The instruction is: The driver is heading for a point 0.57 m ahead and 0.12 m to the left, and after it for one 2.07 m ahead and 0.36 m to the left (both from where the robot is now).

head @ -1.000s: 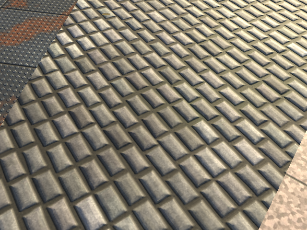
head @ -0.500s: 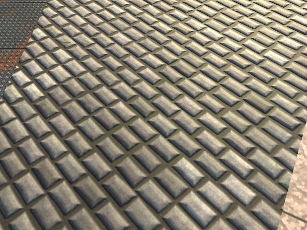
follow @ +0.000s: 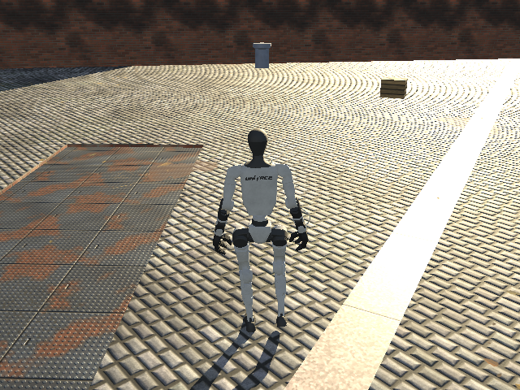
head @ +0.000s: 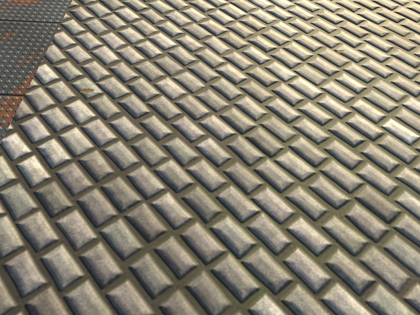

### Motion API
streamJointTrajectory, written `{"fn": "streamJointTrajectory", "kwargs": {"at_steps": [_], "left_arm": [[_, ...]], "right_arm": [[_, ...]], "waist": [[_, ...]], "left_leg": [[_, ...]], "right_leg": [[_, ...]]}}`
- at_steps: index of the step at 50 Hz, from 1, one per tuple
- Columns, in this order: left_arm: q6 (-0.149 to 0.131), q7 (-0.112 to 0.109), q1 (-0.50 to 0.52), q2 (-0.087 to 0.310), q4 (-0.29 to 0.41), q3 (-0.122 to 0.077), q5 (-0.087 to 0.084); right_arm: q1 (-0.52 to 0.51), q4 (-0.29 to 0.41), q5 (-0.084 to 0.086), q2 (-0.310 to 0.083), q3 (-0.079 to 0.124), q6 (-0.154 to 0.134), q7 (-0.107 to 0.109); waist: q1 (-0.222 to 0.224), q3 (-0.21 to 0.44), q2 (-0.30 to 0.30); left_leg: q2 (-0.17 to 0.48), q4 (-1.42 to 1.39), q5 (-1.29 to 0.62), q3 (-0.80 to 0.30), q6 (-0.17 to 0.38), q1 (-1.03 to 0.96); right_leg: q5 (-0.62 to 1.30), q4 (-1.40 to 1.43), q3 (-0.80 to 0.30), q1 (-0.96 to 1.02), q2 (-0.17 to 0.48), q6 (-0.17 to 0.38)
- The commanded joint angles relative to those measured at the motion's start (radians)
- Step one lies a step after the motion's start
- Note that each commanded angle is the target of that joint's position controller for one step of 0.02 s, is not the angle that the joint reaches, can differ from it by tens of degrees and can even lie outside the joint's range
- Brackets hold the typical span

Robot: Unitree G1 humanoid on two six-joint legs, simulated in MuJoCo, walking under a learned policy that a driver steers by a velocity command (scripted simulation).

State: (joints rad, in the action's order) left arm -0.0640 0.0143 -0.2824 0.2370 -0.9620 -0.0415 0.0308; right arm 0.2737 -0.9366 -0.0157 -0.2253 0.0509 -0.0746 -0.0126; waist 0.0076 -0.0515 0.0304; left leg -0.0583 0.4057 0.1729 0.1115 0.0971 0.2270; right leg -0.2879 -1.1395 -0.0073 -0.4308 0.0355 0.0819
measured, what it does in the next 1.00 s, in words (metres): walks ahead, turning left: right foot, then left foot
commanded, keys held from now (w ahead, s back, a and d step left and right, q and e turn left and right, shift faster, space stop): w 0.26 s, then w+q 0.58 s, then w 0.16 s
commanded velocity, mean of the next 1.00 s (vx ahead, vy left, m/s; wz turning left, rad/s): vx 0.50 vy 0.00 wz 0.28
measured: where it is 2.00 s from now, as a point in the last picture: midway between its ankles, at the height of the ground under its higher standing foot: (158, 175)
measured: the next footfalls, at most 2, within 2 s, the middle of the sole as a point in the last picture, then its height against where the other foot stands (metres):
right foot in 0.38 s outside the picture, level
left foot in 0.92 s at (178, 278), level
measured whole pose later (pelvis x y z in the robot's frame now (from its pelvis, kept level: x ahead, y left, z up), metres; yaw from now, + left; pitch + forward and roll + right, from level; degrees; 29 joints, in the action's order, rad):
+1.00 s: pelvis +0.52 +0.04 -0.02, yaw +20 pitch +0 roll +0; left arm -0.06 -0.01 -0.37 0.20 -1.00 -0.05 0.01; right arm 0.10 -0.87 -0.03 -0.22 0.06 -0.04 -0.02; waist 0.03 -0.07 0.01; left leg -0.06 0.60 0.22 0.12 0.14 0.39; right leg -0.42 -1.13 0.13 -0.20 0.08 0.02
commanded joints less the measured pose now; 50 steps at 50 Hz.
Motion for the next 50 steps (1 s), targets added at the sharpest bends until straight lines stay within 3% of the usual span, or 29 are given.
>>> {"fn": "streamJointTrajectory", "kwargs": {"at_steps": [1, 5, 8, 14, 16, 17, 18, 19, 20, 21, 22, 23, 25, 27, 30, 35, 40, 43, 45, 46, 47, 48, 49, 50], "left_arm": [[0.017, 0.012, -0.07, 0.029, 0.02, -0.006, 0.008], [0.023, 0.017, 0.115, 0.032, 0.079, -0.003, 0.004], [0.019, 0.019, 0.224, 0.014, 0.11, 0.007, -0.005], [0.009, 0.015, 0.353, 0.029, 0.157, 0.007, -0.007], [-0.003, 0.011, 0.315, 0.042, 0.155, 0.0, -0.008], [-0.01, 0.005, 0.239, 0.054, 0.133, -0.007, -0.008], [-0.021, -0.004, 0.092, 0.072, 0.085, -0.019, -0.004], [-0.034, -0.018, -0.086, 0.129, 0.038, -0.04, 0.016], [-0.035, -0.028, -0.209, 0.246, 0.032, -0.07, 0.044], [-0.017, -0.019, -0.166, 0.216, 0.039, -0.069, 0.013], [-0.012, -0.016, -0.053, 0.151, 0.056, -0.051, -0.004], [-0.017, -0.012, 0.027, 0.089, 0.069, -0.035, -0.008], [-0.03, -0.019, 0.057, 0.034, 0.054, -0.02, -0.014], [-0.049, -0.023, 0.019, 0.033, 0.036, -0.019, -0.016], [-0.064, -0.026, -0.026, 0.053, 0.017, -0.025, -0.017], [-0.064, -0.03, -0.082, 0.055, -0.005, -0.02, -0.014], [-0.05, -0.044, -0.167, 0.089, -0.033, -0.027, -0.009], [-0.031, -0.051, -0.17, 0.115, -0.04, -0.034, -0.005], [-0.013, -0.048, -0.168, 0.139, -0.042, -0.039, -0.001], [-0.007, -0.043, -0.153, 0.134, -0.03, -0.036, -0.007], [-0.009, -0.032, -0.172, 0.055, 0.014, -0.015, -0.028], [-0.016, -0.014, -0.181, 0.045, 0.049, -0.018, -0.037], [-0.021, -0.013, -0.036, 0.104, 0.074, -0.032, -0.027], [-0.034, -0.01, 0.0, 0.083, 0.084, -0.025, -0.038]], "right_arm": [[0.074, 0.001, 0.007, -0.084, 0.013, -0.031, 0.002], [0.15, -0.034, 0.01, -0.087, 0.008, -0.03, 0.004], [0.193, -0.052, 0.009, -0.085, 0.004, -0.03, 0.006], [0.271, -0.097, -0.005, -0.091, 0.002, -0.022, 0.023], [0.243, -0.098, -0.01, -0.107, 0.006, -0.017, 0.029], [0.218, -0.094, -0.011, -0.119, 0.008, -0.016, 0.03], [0.194, -0.091, -0.006, -0.124, 0.009, -0.013, 0.027], [0.181, -0.073, 0.004, -0.106, 0.002, -0.016, 0.022], [0.277, -0.039, 0.048, 0.005, -0.024, -0.016, 0.013], [0.281, -0.058, 0.032, -0.069, 0.0, -0.007, 0.023], [0.195, -0.043, 0.016, -0.099, 0.014, 0.0, 0.023], [0.141, -0.029, 0.012, -0.076, 0.012, -0.002, 0.016], [0.133, -0.029, -0.009, -0.044, 0.016, 0.021, 0.003], [0.138, -0.024, -0.016, -0.017, 0.016, 0.046, -0.01], [0.045, 0.016, -0.015, -0.015, 0.019, 0.062, -0.02], [-0.142, 0.089, -0.012, -0.005, 0.007, 0.061, -0.035], [-0.278, 0.151, -0.02, -0.015, 0.0, 0.058, -0.046], [-0.245, 0.151, -0.025, -0.035, 0.01, 0.058, -0.041], [-0.079, 0.098, -0.03, -0.065, 0.029, 0.049, -0.03], [0.079, 0.045, -0.04, -0.099, 0.048, 0.037, -0.02], [0.195, 0.027, -0.055, -0.206, 0.077, 0.03, -0.003], [0.194, 0.023, -0.023, -0.266, 0.086, 0.038, 0.0], [0.134, 0.026, -0.004, -0.239, 0.079, 0.048, 0.008], [0.065, 0.029, 0.0, -0.191, 0.066, 0.043, 0.012]], "waist": [[0.027, 0.012, -0.077], [-0.008, -0.038, -0.076], [-0.036, -0.048, -0.085], [-0.068, -0.068, -0.095], [-0.034, -0.055, -0.098], [0.001, -0.019, -0.104], [0.066, 0.056, -0.079], [0.13, 0.171, -0.037], [0.116, 0.348, 0.159], [0.105, 0.375, 0.125], [0.06, 0.203, 0.042], [0.037, 0.099, 0.014], [-0.014, 0.014, 0.034], [-0.033, 0.014, 0.042], [-0.039, -0.01, 0.03], [-0.011, -0.048, 0.028], [0.025, -0.066, 0.029], [-0.003, -0.029, 0.056], [-0.07, 0.061, 0.067], [-0.143, 0.143, 0.022], [-0.165, 0.271, -0.136], [-0.117, 0.342, -0.252], [-0.12, 0.216, -0.079], [-0.089, 0.113, -0.065]], "left_leg": [[0.272, -0.268, -0.161, -0.261, 0.12, -0.056], [0.242, -0.301, -0.225, -0.197, 0.11, -0.11], [0.225, -0.295, -0.285, -0.159, 0.094, -0.14], [0.278, -0.225, -0.431, -0.169, 0.101, -0.301], [0.289, -0.148, -0.577, -0.181, 0.092, -0.326], [0.28, -0.066, -0.699, -0.179, 0.079, -0.316], [0.245, 0.093, -0.74, -0.157, 0.061, -0.275], [0.197, 0.319, -0.556, -0.133, 0.042, -0.11], [0.059, 0.7, -0.027, -0.049, -0.011, 0.242], [0.01, 0.855, 0.344, -0.125, 0.0, 0.354], [0.079, 0.878, 0.258, -0.165, 0.009, 0.395], [0.116, 0.835, 0.179, -0.164, 0.008, 0.384], [0.157, 0.766, 0.116, -0.16, -0.001, 0.316], [0.161, 0.766, 0.087, -0.146, -0.015, 0.301], [0.176, 0.723, -0.015, -0.131, -0.029, 0.402], [0.162, 0.459, -0.179, -0.076, -0.04, 0.435], [0.13, 0.276, -0.134, 0.006, 0.004, 0.41], [0.057, 0.232, 0.012, 0.053, 0.058, 0.301], [-0.018, 0.175, 0.088, 0.06, 0.104, 0.109], [-0.015, 0.084, 0.039, 0.011, 0.137, -0.122], [0.258, 0.055, 0.137, -0.35, 0.224, -0.437], [0.466, -0.132, 0.077, -0.835, 0.335, -0.555], [0.419, -0.142, 0.032, -0.661, 0.283, -0.472], [0.387, -0.153, -0.053, -0.528, 0.244, -0.335]], "right_leg": [[0.063, 0.026, -0.01, -0.104, 0.057, -0.021], [0.202, 0.207, 0.03, -0.23, 0.079, -0.055], [0.282, 0.377, 0.059, -0.209, 0.059, -0.062], [0.241, 0.54, 0.074, -0.192, 0.02, -0.025], [0.162, 0.586, 0.073, -0.116, -0.007, -0.002], [0.124, 0.614, 0.081, -0.008, -0.038, 0.011], [0.153, 0.684, 0.094, 0.179, -0.064, 0.031], [0.148, 0.693, -0.007, 0.453, 0.035, 0.069], [0.033, 0.733, -0.428, 0.797, 0.359, 0.176], [-0.024, 0.852, -0.63, 0.745, 0.426, 0.208], [-0.09, 0.88, -0.477, 0.591, 0.374, 0.169], [-0.049, 0.929, -0.352, 0.446, 0.332, 0.138], [0.071, 0.982, -0.159, 0.289, 0.246, 0.064], [0.176, 0.996, -0.081, 0.258, 0.238, 0.065], [0.263, 1.015, 0.025, 0.283, 0.223, 0.064], [0.369, 1.01, 0.154, 0.321, 0.192, 0.055], [0.516, 0.96, 0.22, 0.475, 0.239, 0.052], [0.883, 0.811, 0.265, 0.542, 0.251, 0.04], [1.015, 0.554, 0.275, 0.535, 0.247, 0.039], [0.867, 0.332, 0.29, 0.415, 0.224, 0.017], [0.39, -0.014, 0.293, 0.094, 0.156, -0.022], [-0.258, -0.289, 0.151, -0.181, -0.053, -0.063], [-0.152, -0.287, 0.023, -0.282, 0.018, -0.051], [-0.068, -0.225, 0.016, -0.273, 0.052, -0.04]]}}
